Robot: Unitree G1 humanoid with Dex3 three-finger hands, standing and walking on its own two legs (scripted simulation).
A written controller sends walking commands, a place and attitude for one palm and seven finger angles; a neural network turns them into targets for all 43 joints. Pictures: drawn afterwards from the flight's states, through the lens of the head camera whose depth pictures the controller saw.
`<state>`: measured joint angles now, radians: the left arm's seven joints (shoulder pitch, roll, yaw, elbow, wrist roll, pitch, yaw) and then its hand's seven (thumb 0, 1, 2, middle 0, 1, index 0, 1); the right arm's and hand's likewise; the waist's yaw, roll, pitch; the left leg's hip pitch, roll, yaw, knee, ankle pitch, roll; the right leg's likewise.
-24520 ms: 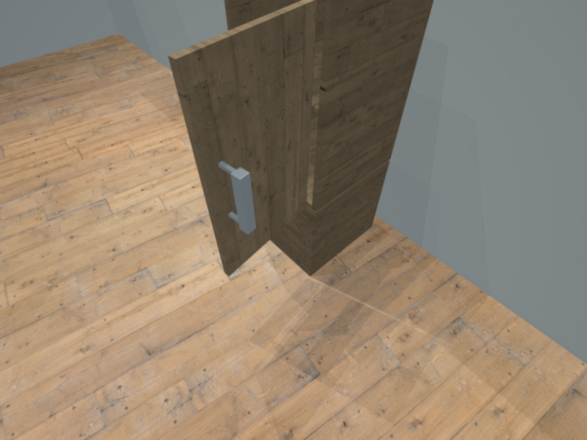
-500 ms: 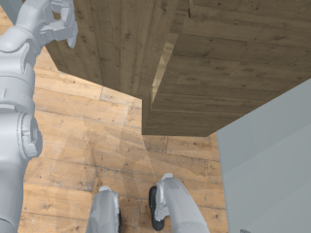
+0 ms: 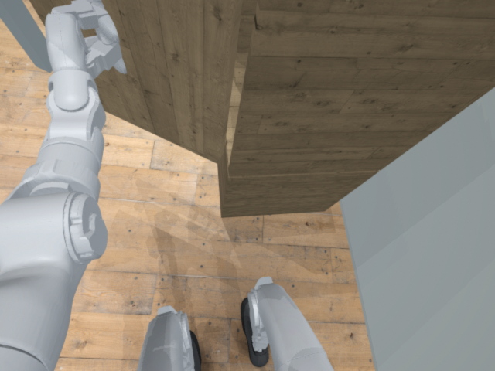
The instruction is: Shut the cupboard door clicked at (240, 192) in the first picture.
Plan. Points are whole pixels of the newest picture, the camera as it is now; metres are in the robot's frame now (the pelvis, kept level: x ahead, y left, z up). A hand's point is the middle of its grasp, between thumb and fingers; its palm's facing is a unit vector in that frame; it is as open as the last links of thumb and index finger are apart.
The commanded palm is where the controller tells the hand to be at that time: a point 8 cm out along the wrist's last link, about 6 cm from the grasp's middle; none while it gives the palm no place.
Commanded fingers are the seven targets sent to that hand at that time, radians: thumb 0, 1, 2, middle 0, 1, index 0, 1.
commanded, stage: pull the fist back off the door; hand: left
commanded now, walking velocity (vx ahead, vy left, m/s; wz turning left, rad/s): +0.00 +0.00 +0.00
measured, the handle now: (30, 10) +0.66 +0.21 +0.07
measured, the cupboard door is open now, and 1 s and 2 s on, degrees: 60 60 60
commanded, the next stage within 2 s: draw the hand back to the body in 0.52 s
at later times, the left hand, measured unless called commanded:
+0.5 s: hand (114, 99) +0.49 +0.10 +0.08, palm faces +0.04 -1.00 +0.00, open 3.1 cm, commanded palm +0.48 +0.14 +0.08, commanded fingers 0.00 0.90 0.90 -1.30 -1.50 -1.30 -1.50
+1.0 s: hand (46, 127) +0.42 +0.15 +0.15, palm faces +0.08 -1.00 -0.02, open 3.1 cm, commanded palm +0.38 +0.19 +0.15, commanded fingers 0.00 0.90 0.90 -1.30 -1.50 -1.30 -1.50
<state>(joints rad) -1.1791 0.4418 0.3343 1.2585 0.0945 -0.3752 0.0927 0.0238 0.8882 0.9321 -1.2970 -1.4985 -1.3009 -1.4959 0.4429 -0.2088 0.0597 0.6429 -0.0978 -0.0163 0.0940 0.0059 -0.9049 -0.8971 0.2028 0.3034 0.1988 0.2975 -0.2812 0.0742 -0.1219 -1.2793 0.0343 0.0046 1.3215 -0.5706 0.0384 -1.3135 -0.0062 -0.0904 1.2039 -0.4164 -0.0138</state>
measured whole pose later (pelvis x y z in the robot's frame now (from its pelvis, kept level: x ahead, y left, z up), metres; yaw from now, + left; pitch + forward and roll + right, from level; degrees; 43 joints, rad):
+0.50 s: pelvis +0.03 -0.01 +0.04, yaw +2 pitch +24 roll -1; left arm -0.71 0.19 0.20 0.95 -0.06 -0.55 0.04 0.02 0.90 0.90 -1.30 -1.50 -1.29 -1.50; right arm 0.33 -0.27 -0.03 0.61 -0.05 0.02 0.05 0.01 -0.91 -0.90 0.20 0.30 0.19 0.30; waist -0.13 0.03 -0.14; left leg -1.01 0.02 0.01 1.16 -0.56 0.02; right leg -1.07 -0.01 -0.08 1.10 -0.44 -0.03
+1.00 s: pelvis +0.03 -0.02 +0.08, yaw +2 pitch +14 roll +0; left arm -0.35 0.21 0.17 0.60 -0.18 -0.37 -0.06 0.02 0.90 0.90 -1.30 -1.50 -1.30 -1.50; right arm 0.38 -0.24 0.02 0.59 0.03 0.03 -0.02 0.01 -0.91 -0.90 0.20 0.30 0.20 0.30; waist -0.06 0.04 -0.11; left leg -0.68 0.01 0.03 0.91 -0.47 0.01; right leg -0.75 -0.01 -0.06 0.87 -0.37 -0.03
